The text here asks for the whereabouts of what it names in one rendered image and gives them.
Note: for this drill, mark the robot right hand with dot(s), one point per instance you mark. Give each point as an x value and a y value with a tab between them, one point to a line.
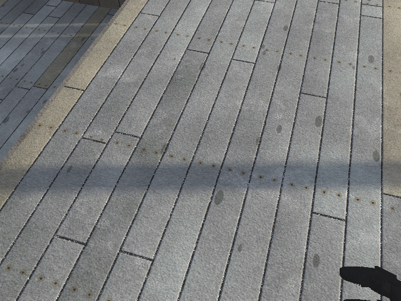
378	279

